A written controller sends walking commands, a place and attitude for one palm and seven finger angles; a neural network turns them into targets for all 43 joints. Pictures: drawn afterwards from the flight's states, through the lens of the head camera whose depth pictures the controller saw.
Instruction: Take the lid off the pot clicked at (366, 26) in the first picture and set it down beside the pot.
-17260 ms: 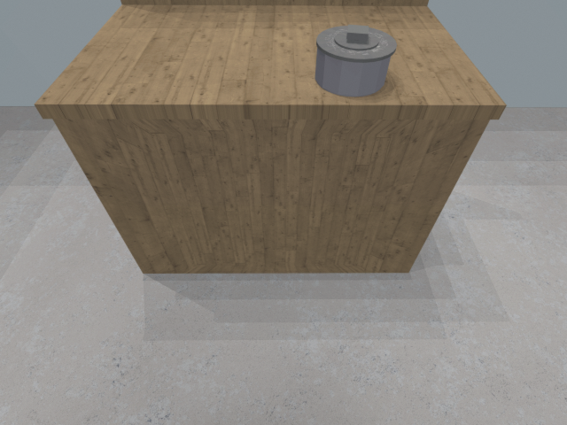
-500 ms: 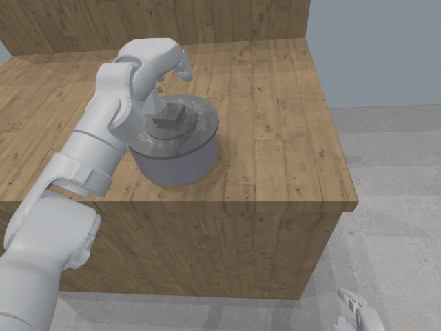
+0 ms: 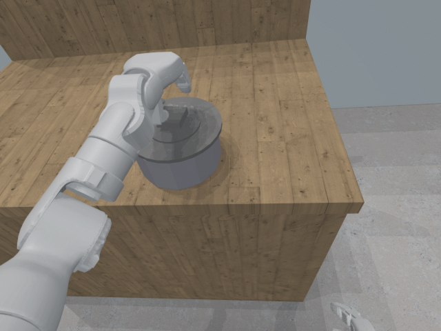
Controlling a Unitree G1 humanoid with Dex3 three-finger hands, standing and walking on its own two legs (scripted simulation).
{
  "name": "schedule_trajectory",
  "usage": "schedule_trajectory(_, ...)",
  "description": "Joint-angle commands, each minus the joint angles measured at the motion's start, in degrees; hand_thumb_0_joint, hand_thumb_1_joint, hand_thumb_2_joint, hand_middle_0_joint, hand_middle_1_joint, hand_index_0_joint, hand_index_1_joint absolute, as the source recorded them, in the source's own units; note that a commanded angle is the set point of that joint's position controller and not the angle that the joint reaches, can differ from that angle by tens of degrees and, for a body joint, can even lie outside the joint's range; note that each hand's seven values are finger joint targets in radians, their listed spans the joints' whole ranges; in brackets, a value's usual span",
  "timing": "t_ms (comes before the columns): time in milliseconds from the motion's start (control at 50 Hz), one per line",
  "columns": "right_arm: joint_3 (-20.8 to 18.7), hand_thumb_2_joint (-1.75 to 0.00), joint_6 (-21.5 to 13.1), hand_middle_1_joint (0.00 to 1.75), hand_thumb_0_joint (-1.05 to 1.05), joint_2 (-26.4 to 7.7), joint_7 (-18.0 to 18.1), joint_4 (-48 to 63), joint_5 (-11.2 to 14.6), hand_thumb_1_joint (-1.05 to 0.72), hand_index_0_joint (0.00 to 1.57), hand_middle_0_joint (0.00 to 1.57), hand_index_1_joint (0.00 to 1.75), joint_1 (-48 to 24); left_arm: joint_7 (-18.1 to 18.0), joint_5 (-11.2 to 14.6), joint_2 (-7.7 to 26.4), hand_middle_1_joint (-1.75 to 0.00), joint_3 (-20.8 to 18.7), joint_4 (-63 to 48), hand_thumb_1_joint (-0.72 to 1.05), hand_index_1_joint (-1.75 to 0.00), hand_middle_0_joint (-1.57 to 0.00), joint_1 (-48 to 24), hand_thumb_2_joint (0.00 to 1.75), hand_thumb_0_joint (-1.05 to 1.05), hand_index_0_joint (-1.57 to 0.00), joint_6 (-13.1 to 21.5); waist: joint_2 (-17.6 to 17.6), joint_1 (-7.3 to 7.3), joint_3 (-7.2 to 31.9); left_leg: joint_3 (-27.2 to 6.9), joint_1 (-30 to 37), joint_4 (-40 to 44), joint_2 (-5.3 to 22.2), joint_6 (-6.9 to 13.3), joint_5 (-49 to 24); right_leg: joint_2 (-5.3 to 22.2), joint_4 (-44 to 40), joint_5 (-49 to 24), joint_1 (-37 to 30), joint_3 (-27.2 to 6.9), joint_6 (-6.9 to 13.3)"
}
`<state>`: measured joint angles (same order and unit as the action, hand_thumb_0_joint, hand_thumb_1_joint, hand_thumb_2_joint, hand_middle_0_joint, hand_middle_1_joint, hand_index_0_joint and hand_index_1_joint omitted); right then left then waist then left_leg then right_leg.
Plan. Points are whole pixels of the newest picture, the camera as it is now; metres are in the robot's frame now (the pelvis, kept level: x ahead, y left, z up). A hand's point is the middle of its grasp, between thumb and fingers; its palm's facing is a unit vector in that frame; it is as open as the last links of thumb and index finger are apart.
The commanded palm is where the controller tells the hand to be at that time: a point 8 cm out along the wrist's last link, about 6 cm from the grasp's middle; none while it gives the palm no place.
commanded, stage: move the open hand above the knob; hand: left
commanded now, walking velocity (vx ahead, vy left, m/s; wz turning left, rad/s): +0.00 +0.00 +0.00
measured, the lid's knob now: (172, 117) +0.48 +0.10 +0.15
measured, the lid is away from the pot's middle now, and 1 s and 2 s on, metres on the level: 0.01 0.01 0.01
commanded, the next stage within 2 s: lower the open fingers around the knob in 2.00 s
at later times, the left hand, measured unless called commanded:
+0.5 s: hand (162, 81) +0.45 +0.09 +0.24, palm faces -0.09 -0.06 -0.99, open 9.8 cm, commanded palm +0.42 +0.10 +0.29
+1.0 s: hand (165, 108) +0.43 +0.09 +0.21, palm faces -0.21 +0.01 -0.98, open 9.8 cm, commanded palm +0.42 +0.11 +0.29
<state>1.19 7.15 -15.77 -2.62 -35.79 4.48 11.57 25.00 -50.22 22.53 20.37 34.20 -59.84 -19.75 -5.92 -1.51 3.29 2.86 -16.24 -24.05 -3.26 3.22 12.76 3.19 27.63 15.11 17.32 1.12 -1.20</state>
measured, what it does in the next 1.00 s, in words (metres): stands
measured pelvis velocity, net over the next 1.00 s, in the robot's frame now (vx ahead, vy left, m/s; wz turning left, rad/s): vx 0.00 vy -0.01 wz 0.01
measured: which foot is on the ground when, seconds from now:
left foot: down 0.00-1.00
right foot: down 0.00-1.00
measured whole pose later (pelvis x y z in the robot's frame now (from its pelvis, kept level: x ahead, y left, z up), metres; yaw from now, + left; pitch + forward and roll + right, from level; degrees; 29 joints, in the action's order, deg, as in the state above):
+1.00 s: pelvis +0.00 -0.01 +0.00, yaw +1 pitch +3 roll +1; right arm 1.1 6.2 -16.7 -1.0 -35.9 4.8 9.4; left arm 29.1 -48.3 24.3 20.8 27.2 -56.3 -18.1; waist -5.9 -1.3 2.1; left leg 1.9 -14.3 -24.4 -2.6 2.5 12.9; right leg 2.5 27.5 15.3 14.9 2.1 -0.4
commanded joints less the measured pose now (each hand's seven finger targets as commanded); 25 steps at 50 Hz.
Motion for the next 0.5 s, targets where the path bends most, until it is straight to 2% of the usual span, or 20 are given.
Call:
schedule_trajectory(0,-2.30,-0.90,-5.22,0.30,0.00,-5.17,1.80,8.94,-0.25,-0.90,0.20,0.20,0.30,-7.25,-2.50,-1.06,18.13,-0.08,-10.14,-23.15,-0.33,-0.08,-0.88,-48.92,1.61,0.00,-0.88,2.58,5.94,-2.07,30.07,-4.32,18.46,-1.36,0.70,1.26,-23.50,-3.59,-0.42,-23.43,-8.67,0.56,3.31)
schedule_trajectory(20,-2.39,-0.90,-5.78,0.30,0.00,-5.98,2.28,7.68,-0.45,-0.90,0.20,0.20,0.30,-5.98,-3.46,0.78,21.32,-0.08,-13.42,-22.76,-0.33,-0.08,-0.88,-50.37,1.61,0.00,-0.88,2.82,5.69,-1.95,29.71,-4.94,18.19,-1.16,0.85,1.06,-23.17,-3.56,-0.97,-23.34,-9.10,0.70,3.34)
schedule_trajectory(40,-1.90,-0.90,-6.71,0.30,0.00,-5.51,2.64,6.51,-0.56,-0.90,0.20,0.20,0.30,-5.11,-4.27,-0.16,23.31,-0.08,-15.02,-19.92,-0.33,-0.08,-0.88,-51.41,1.61,0.00,-0.88,2.61,5.99,-1.45,29.55,-4.79,17.50,-0.51,0.71,0.72,-22.15,-3.96,-0.48,-23.01,-9.33,0.83,3.38)
schedule_trajectory(60,-1.68,-0.90,-7.07,0.30,0.00,-5.40,3.04,5.32,-0.77,-0.90,0.20,0.20,0.30,-4.55,-4.85,-0.15,21.75,-0.08,-15.41,-11.87,-0.33,-0.08,-0.88,-45.49,1.61,0.00,-0.88,1.77,7.51,-0.66,25.81,-4.28,14.82,-0.04,0.62,0.68,-21.02,-3.97,-0.49,-22.28,-8.85,1.13,3.51)
schedule_trajectory(100,-1.01,-0.90,-5.61,0.30,0.00,-5.70,2.76,3.54,-0.69,-0.90,0.20,0.20,0.30,-3.87,-5.09,-0.48,15.15,-0.08,-12.23,1.47,-0.33,-0.08,-0.88,-33.05,1.61,0.00,-0.88,-0.12,12.36,0.11,16.39,-2.99,8.92,1.81,1.00,-0.26,-17.71,-3.74,-1.06,-19.33,-5.65,2.38,3.43)
schedule_trajectory(120,-1.59,-0.90,-4.96,0.30,0.00,-6.47,2.17,3.95,-0.62,-0.90,0.20,0.20,0.30,-3.64,-5.12,0.69,12.25,-0.08,-11.78,4.00,-0.33,-0.08,-0.88,-25.63,1.61,0.00,-0.88,0.05,11.92,0.78,15.19,-2.67,7.98,1.81,1.06,-0.46,-18.47,-3.31,-1.32,-19.48,-5.89,2.48,3.61)
schedule_trajectory(140,-0.96,-0.90,-4.32,0.30,0.00,-6.17,1.56,5.25,-0.29,-0.90,0.20,0.20,0.30,-5.45,-4.66,-0.08,10.16,-0.08,-9.85,6.52,-0.33,-0.08,-0.88,-19.93,1.61,0.00,-0.88,-0.13,12.77,1.48,13.72,-2.19,6.60,2.03,1.22,-1.01,-17.70,-3.18,-0.83,-18.63,-5.55,2.67,3.42)
schedule_trajectory(160,-0.98,-0.90,-3.76,0.30,0.00,-6.03,1.00,6.96,-0.01,-0.90,0.20,0.20,0.30,-6.84,-3.86,0.01,4.44,-0.08,-5.27,5.24,-0.33,-0.08,-0.88,-16.17,1.61,0.00,-0.88,-0.27,11.97,1.23,13.29,-1.89,6.87,1.65,1.24,-1.02,-17.04,-2.99,-0.85,-18.15,-4.54,2.79,3.32)
schedule_trajectory(180,-1.19,-0.90,-3.16,0.30,0.00,-6.05,0.48,8.18,0.33,-0.90,0.20,0.20,0.30,-7.92,-3.48,-0.14,3.95,-0.08,-5.01,2.05,-0.33,-0.08,-0.88,-13.99,1.61,0.00,-0.88,-0.08,12.97,1.29,14.02,-1.83,7.39,1.19,1.54,-0.89,-17.20,-2.90,-0.82,-18.12,-4.75,2.89,3.26)
schedule_trajectory(220,-1.81,-0.90,-1.71,0.30,0.00,-5.58,-0.15,10.40,0.50,-0.90,0.20,0.20,0.30,-10.52,-2.26,0.16,-1.58,-0.08,1.04,-8.24,-0.33,-0.08,-0.88,-18.12,1.61,0.00,-0.88,0.47,10.66,-0.18,18.06,-1.97,11.05,-0.16,1.45,-0.11,-19.57,-2.51,-1.07,-18.56,-4.52,2.18,3.33)
schedule_trajectory(280,-1.95,-0.90,-2.91,0.30,0.00,-4.89,0.88,11.05,0.25,-0.90,0.20,0.20,0.30,-11.00,-2.76,-1.39,11.75,-0.08,-5.81,-23.40,-0.33,-0.08,-0.88,-39.17,1.61,0.00,-0.88,1.55,6.80,-1.07,26.24,-2.88,15.31,-0.84,0.69,1.02,-19.30,-2.98,-0.70,-20.41,-8.13,0.72,3.49)
schedule_trajectory(300,-1.92,-0.90,-4.16,0.30,0.00,-5.02,1.47,10.29,-0.06,-0.90,0.20,0.20,0.30,-9.89,-3.31,-1.36,18.09,-0.08,-10.04,-26.41,-0.33,-0.08,-0.88,-46.14,1.61,0.00,-0.88,2.07,5.58,-1.08,29.62,-3.47,16.75,-0.77,0.45,1.18,-19.61,-3.12,-0.53,-22.00,-10.25,0.29,3.44)
schedule_trajectory(320,-1.98,-0.90,-4.92,0.30,0.00,-5.52,2.12,9.41,-0.30,-0.90,0.20,0.20,0.30,-9.44,-4.07,-0.14,22.15,-0.08,-13.19,-26.76,-0.33,-0.08,-0.88,-48.58,1.61,0.00,-0.88,2.57,5.42,-1.11,30.30,-3.91,16.83,-1.08,0.55,1.32,-19.73,-3.11,-0.83,-22.75,-11.18,-0.02,3.42)
schedule_trajectory(340,-1.72,-0.90,-5.99,0.30,0.00,-5.21,2.70,7.94,-0.51,-0.90,0.20,0.20,0.30,-7.92,-4.69,-0.99,25.71,-0.08,-16.08,-24.51,-0.33,-0.08,-0.88,-50.50,1.61,0.00,-0.88,2.56,5.13,-0.74,31.28,-3.94,16.80,-0.83,0.30,1.15,-19.93,-3.44,-0.31,-23.69,-12.02,-0.09,3.44)
schedule_trajectory(360,-1.28,-0.90,-6.09,0.30,0.00,-5.05,3.36,6.43,-0.53,-0.90,0.20,0.20,0.30,-7.46,-4.93,-1.12,24.51,-0.08,-16.16,-15.22,-0.33,-0.08,-0.88,-45.00,1.61,0.00,-0.88,1.53,8.28,-0.42,26.34,-3.28,13.57,-0.20,0.33,1.09,-18.05,-3.57,-0.59,-22.31,-11.02,0.21,3.37)
schedule_trajectory(380,-0.67,-0.90,-5.77,0.30,0.00,-4.88,3.50,5.34,-0.25,-0.90,0.20,0.20,0.30,-6.69,-4.99,-0.64,19.75,-0.08,-13.18,-8.78,-0.33,-0.08,-0.88,-40.58,1.61,0.00,-0.88,0.71,10.06,-0.54,21.43,-2.74,10.86,1.10,0.40,0.55,-15.79,-3.48,-1.05,-20.56,-9.05,0.96,3.19)
schedule_trajectory(400,-0.67,-0.90,-5.27,0.30,0.00,-5.24,3.35,4.40,-0.17,-0.90,0.20,0.20,0.30,-6.03,-5.06,-0.52,17.10,-0.08,-12.17,-3.17,-0.33,-0.08,-0.88,-35.52,1.61,0.00,-0.88,0.02,12.04,-0.24,17.44,-2.36,8.85,1.66,0.72,0.14,-14.51,-3.42,-1.41,-19.03,-7.15,1.61,3.17)
schedule_trajectory(420,-1.24,-0.90,-4.82,0.30,0.00,-5.88,2.83,4.72,-0.16,-0.90,0.20,0.20,0.30,-5.88,-4.95,0.82,12.86,-0.08,-10.53,-0.67,-0.33,-0.08,-0.88,-29.28,1.61,0.00,-0.88,0.00,10.88,0.03,16.08,-2.08,8.33,1.53,0.72,-0.01,-15.45,-3.04,-1.75,-19.45,-6.71,1.77,3.37)
schedule_trajectory(440,-0.80,-0.90,-4.15,0.30,0.00,-5.89,2.37,5.11,-0.17,-0.90,0.20,0.20,0.30,-7.07,-4.57,-0.04,12.85,-0.08,-10.86,3.24,-0.33,-0.08,-0.88,-23.67,1.61,0.00,-0.88,-0.60,12.87,1.09,14.68,-1.85,6.64,1.65,0.89,-0.51,-14.64,-2.88,-1.32,-18.62,-6.78,1.88,3.21)
schedule_trajectory(480,-0.67,-0.90,-3.25,0.30,0.00,-6.06,1.61,7.81,0.44,-0.90,0.20,0.20,0.30,-9.22,-3.14,-0.01,7.86,-0.08,-6.92,2.68,-0.33,-0.08,-0.88,-15.44,1.61,0.00,-0.88,-0.74,13.22,1.37,13.74,-1.11,5.88,1.10,0.87,-0.60,-13.62,-2.46,-1.32,-18.73,-6.65,1.87,2.89)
